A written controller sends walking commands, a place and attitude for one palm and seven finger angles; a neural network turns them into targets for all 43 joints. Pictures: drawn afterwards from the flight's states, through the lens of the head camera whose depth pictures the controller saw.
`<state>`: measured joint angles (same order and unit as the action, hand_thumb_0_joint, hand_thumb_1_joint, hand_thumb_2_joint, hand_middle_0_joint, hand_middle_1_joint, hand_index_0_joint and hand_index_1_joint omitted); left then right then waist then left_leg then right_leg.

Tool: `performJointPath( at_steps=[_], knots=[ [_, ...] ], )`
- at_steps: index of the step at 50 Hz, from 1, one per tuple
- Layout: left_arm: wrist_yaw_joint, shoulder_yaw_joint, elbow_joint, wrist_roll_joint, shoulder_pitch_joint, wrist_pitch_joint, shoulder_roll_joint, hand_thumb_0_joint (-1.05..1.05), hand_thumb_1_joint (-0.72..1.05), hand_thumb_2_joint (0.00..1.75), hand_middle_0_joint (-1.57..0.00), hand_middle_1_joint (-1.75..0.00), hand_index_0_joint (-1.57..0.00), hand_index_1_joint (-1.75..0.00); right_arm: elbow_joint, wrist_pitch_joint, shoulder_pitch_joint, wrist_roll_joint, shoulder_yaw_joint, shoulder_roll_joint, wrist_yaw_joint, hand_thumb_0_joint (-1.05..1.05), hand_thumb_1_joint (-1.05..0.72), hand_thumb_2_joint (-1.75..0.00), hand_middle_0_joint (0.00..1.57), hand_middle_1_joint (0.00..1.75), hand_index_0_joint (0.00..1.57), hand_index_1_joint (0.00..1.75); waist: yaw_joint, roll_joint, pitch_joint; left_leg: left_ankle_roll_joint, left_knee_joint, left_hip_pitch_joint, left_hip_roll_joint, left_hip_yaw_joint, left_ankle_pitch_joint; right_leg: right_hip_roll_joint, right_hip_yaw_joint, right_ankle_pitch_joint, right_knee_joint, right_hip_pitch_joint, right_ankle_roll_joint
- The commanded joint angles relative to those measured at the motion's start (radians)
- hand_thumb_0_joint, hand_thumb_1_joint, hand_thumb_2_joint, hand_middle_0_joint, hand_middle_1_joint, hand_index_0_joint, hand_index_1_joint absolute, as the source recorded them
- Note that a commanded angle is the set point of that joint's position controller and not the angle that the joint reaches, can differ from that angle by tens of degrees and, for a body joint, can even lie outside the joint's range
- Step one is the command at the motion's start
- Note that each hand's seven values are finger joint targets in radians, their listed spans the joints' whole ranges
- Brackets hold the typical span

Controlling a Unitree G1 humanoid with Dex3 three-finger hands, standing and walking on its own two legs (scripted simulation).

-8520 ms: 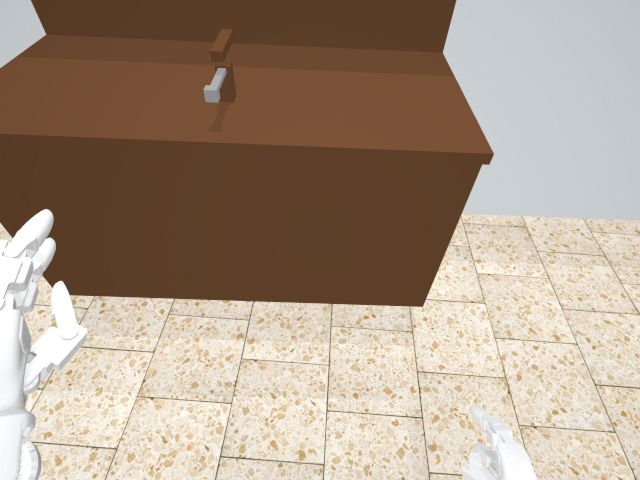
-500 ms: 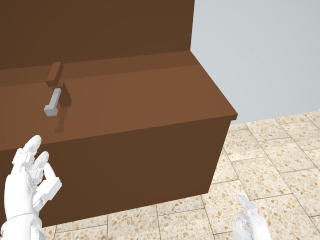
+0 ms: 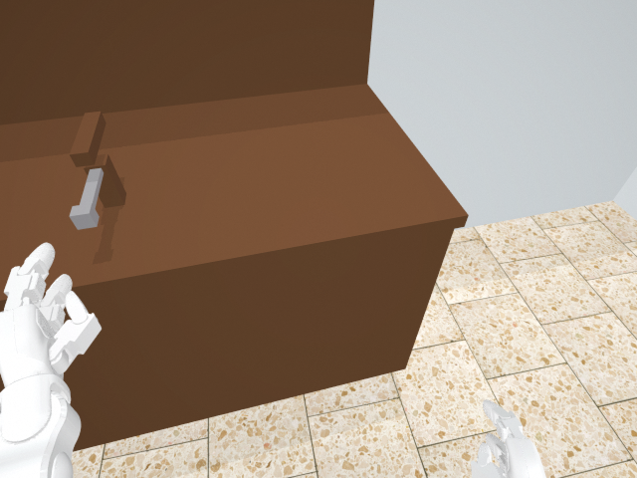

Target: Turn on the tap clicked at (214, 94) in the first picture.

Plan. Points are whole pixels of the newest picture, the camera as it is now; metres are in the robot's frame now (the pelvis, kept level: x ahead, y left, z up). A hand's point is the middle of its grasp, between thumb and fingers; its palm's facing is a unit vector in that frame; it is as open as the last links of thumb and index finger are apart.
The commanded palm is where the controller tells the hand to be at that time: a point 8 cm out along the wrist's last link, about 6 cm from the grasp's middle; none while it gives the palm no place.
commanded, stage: reach beside the lever's end, fingers flat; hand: left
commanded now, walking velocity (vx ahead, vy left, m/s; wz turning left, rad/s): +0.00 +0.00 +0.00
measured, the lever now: (84, 216) +0.44 +0.41 +0.08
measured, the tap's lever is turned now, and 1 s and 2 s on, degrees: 0 0 0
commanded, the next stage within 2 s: push the lever round in 1.58 s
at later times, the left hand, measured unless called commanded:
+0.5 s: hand (68, 288) +0.30 +0.35 +0.09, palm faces +0.58 -0.81 -0.07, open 7.6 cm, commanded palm +0.26 +0.38 +0.10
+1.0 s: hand (67, 257) +0.36 +0.40 +0.07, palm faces +0.56 -0.82 -0.06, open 7.8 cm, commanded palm +0.32 +0.43 +0.08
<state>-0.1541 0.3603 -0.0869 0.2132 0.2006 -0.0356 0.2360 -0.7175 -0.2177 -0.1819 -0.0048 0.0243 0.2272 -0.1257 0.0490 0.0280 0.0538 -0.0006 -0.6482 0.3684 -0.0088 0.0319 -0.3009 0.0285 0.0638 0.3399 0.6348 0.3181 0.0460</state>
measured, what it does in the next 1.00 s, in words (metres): stands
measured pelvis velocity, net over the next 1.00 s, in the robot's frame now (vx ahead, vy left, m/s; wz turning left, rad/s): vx -0.01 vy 0.03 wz -0.02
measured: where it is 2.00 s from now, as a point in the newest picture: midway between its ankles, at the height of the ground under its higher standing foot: outside the picture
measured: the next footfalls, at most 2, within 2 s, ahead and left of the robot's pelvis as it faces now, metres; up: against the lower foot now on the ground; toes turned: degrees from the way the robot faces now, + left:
none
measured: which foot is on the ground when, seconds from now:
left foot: down 0.00-1.00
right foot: down 0.00-1.00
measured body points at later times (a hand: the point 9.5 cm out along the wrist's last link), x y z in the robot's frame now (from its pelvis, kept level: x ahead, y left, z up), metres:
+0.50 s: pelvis +0.00 +0.01 +0.00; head +0.01 +0.02 +0.45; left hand +0.26 +0.39 +0.10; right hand +0.16 -0.23 -0.10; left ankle +0.02 +0.12 -0.72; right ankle +0.00 -0.09 -0.72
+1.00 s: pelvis -0.01 +0.03 -0.02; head +0.05 +0.05 +0.43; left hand +0.33 +0.45 +0.07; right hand +0.07 -0.25 -0.12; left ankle +0.02 +0.12 -0.72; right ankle +0.00 -0.09 -0.72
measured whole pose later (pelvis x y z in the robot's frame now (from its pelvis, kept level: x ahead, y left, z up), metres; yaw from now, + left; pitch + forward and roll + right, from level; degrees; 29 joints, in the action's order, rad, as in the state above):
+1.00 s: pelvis -0.01 +0.03 -0.02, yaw -1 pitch +11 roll -3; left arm 0.07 0.63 0.87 0.14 -0.44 0.24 0.57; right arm -0.73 -0.11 -0.32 0.00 0.01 0.27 -0.11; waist -0.04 0.00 0.08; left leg 0.03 -0.83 0.66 0.00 0.03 -0.36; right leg 0.04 0.07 0.36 0.75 0.58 0.02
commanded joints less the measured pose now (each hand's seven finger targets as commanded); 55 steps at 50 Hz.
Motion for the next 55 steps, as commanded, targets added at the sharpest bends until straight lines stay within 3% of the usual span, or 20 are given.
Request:
performJointPath(
  at_steps=[1,2,4,13,15,16,21,24,26,29,32,34,40,42,44,46,48,50,51,55],
  knots=[
    [0.003,0.093,-0.167,-0.012,-0.247,0.095,0.221,0.00,0.90,0.90,-0.19,-0.27,-0.19,-0.27,0.153,-0.047,0.127,-0.001,-0.036,0.119,-0.013,0.00,-0.90,-0.90,0.20,0.30,0.20,0.30,-0.001,0.026,0.135,0.021,0.088,-0.049,-0.010,0.000,0.149,-0.012,-0.042,-0.178,-0.101,-0.027,-0.027],
    [0.007,0.085,-0.155,-0.013,-0.274,0.100,0.219,0.00,0.90,0.90,-0.19,-0.27,-0.19,-0.27,0.150,-0.047,0.126,-0.001,-0.035,0.120,-0.014,0.00,-0.90,-0.90,0.20,0.30,0.20,0.30,-0.007,0.050,0.135,0.020,0.088,-0.054,-0.009,0.002,0.144,-0.011,-0.041,-0.170,-0.099,-0.018,-0.025],
    [0.008,0.123,-0.115,-0.016,-0.309,0.110,0.265,0.00,0.90,0.90,-0.19,-0.26,-0.19,-0.26,0.141,-0.045,0.115,0.000,-0.038,0.127,-0.018,0.00,-0.90,-0.90,0.20,0.30,0.20,0.30,-0.005,0.037,0.145,0.021,0.086,-0.049,-0.008,0.006,0.145,-0.008,-0.041,-0.166,-0.099,-0.021,-0.024],
    [0.063,0.176,0.075,-0.004,-0.423,0.135,0.331,0.00,0.90,0.90,-0.18,-0.24,-0.18,-0.24,0.131,-0.026,0.088,-0.005,-0.042,0.138,-0.023,0.00,-0.90,-0.90,0.20,0.30,0.20,0.30,-0.011,0.027,0.172,0.020,0.076,-0.032,-0.004,0.009,0.166,-0.006,-0.042,-0.202,-0.085,-0.015,-0.023],
    [0.073,0.201,0.093,-0.006,-0.433,0.147,0.359,0.00,0.90,0.90,-0.18,-0.24,-0.18,-0.24,0.135,-0.019,0.080,-0.005,-0.046,0.139,-0.022,0.00,-0.90,-0.90,0.20,0.30,0.20,0.30,-0.004,0.056,0.198,0.020,0.069,-0.039,-0.004,0.007,0.193,-0.005,-0.044,-0.225,-0.077,-0.023,-0.022],
    [0.080,0.178,0.096,-0.006,-0.452,0.154,0.336,0.00,0.90,0.90,-0.18,-0.23,-0.18,-0.23,0.137,-0.019,0.075,-0.004,-0.046,0.139,-0.019,0.00,-0.90,-0.90,0.20,0.30,0.20,0.30,-0.011,0.059,0.206,0.019,0.067,-0.046,-0.004,0.008,0.198,-0.004,-0.039,-0.229,-0.072,-0.014,-0.023],
    [0.101,0.194,0.226,-0.011,-0.545,0.182,0.376,0.00,0.90,0.90,-0.17,-0.22,-0.17,-0.22,0.123,-0.010,0.048,-0.006,-0.049,0.154,-0.022,0.00,-0.90,-0.90,0.20,0.30,0.20,0.30,-0.030,0.028,0.178,0.022,0.056,-0.013,-0.001,0.020,0.152,0.002,-0.040,-0.183,-0.066,0.031,-0.023],
    [0.117,0.233,0.266,-0.018,-0.610,0.205,0.444,0.00,0.90,0.90,-0.17,-0.21,-0.17,-0.21,0.118,-0.003,0.028,-0.004,-0.053,0.163,-0.023,0.00,-0.90,-0.90,0.20,0.30,0.20,0.30,-0.031,0.055,0.212,0.023,0.043,-0.003,-0.002,0.023,0.144,0.004,-0.044,-0.170,-0.058,0.035,-0.022],
    [0.126,0.198,0.299,-0.025,-0.679,0.219,0.426,0.00,0.90,0.90,-0.17,-0.21,-0.17,-0.21,0.112,-0.001,0.022,-0.005,-0.050,0.160,-0.023,0.00,-0.90,-0.90,0.20,0.30,0.20,0.30,-0.045,0.083,0.208,0.022,0.041,-0.006,-0.001,0.028,0.128,0.003,-0.044,-0.156,-0.052,0.062,-0.021],
    [0.135,0.244,0.354,-0.032,-0.707,0.244,0.494,0.00,0.90,0.90,-0.17,-0.20,-0.17,-0.20,0.107,0.008,-0.005,0.000,-0.057,0.174,-0.022,0.00,-0.90,-0.90,0.20,0.30,0.20,0.30,-0.042,0.082,0.245,0.024,0.024,0.004,-0.001,0.029,0.144,0.007,-0.046,-0.167,-0.041,0.059,-0.021],
    [0.151,0.246,0.470,-0.034,-0.755,0.250,0.511,0.00,0.90,0.90,-0.16,-0.19,-0.16,-0.19,0.100,0.019,-0.027,-0.003,-0.054,0.177,-0.019,0.00,-0.90,-0.90,0.20,0.30,0.20,0.30,-0.054,0.053,0.218,0.026,0.018,0.047,0.002,0.032,0.111,0.006,-0.046,-0.144,-0.035,0.084,-0.024],
    [0.161,0.282,0.515,-0.040,-0.785,0.267,0.568,0.00,0.90,0.90,-0.16,-0.19,-0.16,-0.19,0.098,0.025,-0.047,-0.001,-0.058,0.186,-0.018,0.00,-0.90,-0.90,0.20,0.30,0.20,0.30,-0.051,0.061,0.240,0.028,0.004,0.061,0.001,0.032,0.117,0.008,-0.050,-0.147,-0.027,0.083,-0.024],
    [0.193,0.314,0.610,-0.054,-0.854,0.328,0.641,0.00,0.90,0.90,-0.16,-0.17,-0.16,-0.17,0.100,0.047,-0.102,0.003,-0.066,0.199,-0.002,0.00,-0.90,-0.90,0.20,0.30,0.20,0.30,-0.057,0.089,0.304,0.029,-0.032,0.066,0.005,0.034,0.163,0.016,-0.051,-0.178,0.011,0.108,-0.023],
    [0.207,0.304,0.625,-0.053,-0.873,0.343,0.639,0.00,0.90,0.90,-0.16,-0.17,-0.16,-0.17,0.102,0.055,-0.111,0.001,-0.065,0.201,0.003,0.00,-0.90,-0.90,0.20,0.30,0.20,0.30,-0.060,0.130,0.303,0.025,-0.038,0.061,0.009,0.037,0.162,0.019,-0.048,-0.169,0.021,0.135,-0.020],
    [0.216,0.309,0.691,-0.056,-0.892,0.341,0.653,0.00,0.90,0.90,-0.15,-0.16,-0.15,-0.16,0.097,0.064,-0.132,0.001,-0.067,0.211,0.003,0.00,-0.90,-0.90,0.20,0.30,0.20,0.30,-0.075,0.093,0.283,0.027,-0.043,0.082,0.012,0.047,0.142,0.023,-0.042,-0.143,0.023,0.164,-0.022],
    [0.224,0.285,0.717,-0.062,-0.962,0.345,0.654,0.00,0.90,0.90,-0.15,-0.16,-0.15,-0.16,0.096,0.070,-0.143,0.000,-0.065,0.214,0.004,0.00,-0.90,-0.90,0.20,0.30,0.20,0.30,-0.089,0.094,0.274,0.027,-0.042,0.090,0.014,0.053,0.117,0.021,-0.040,-0.121,0.026,0.192,-0.024],
    [0.226,0.311,0.751,-0.071,-0.987,0.354,0.700,0.00,0.90,0.90,-0.15,-0.15,-0.15,-0.15,0.093,0.076,-0.159,0.002,-0.067,0.221,0.003,0.00,-0.90,-0.90,0.20,0.30,0.20,0.30,-0.089,0.110,0.284,0.027,-0.047,0.092,0.016,0.057,0.102,0.022,-0.042,-0.101,0.029,0.211,-0.023],
    [0.219,0.324,0.749,-0.090,-1.045,0.376,0.741,0.00,0.90,0.90,-0.15,-0.15,-0.15,-0.15,0.092,0.083,-0.176,0.008,-0.067,0.225,0.005,0.00,-0.90,-0.90,0.20,0.30,0.20,0.30,-0.088,0.145,0.327,0.019,-0.052,0.062,0.021,0.071,0.133,0.026,-0.036,-0.102,0.046,0.230,-0.019],
    [0.218,0.301,0.770,-0.093,-1.042,0.384,0.712,0.00,0.90,0.90,-0.15,-0.15,-0.15,-0.15,0.089,0.086,-0.184,0.010,-0.067,0.223,0.008,0.00,-0.90,-0.90,0.20,0.30,0.20,0.30,-0.093,0.149,0.327,0.016,-0.057,0.047,0.022,0.073,0.150,0.029,-0.034,-0.107,0.049,0.242,-0.018],
    [0.222,0.323,0.826,-0.106,-1.055,0.408,0.748,0.00,0.90,0.90,-0.15,-0.15,-0.15,-0.15,0.080,0.101,-0.209,0.014,-0.069,0.231,0.015,0.00,-0.90,-0.90,0.20,0.30,0.20,0.30,-0.095,0.156,0.347,0.006,-0.074,0.033,0.030,0.084,0.202,0.033,-0.025,-0.117,0.068,0.274,-0.017]
  ],
)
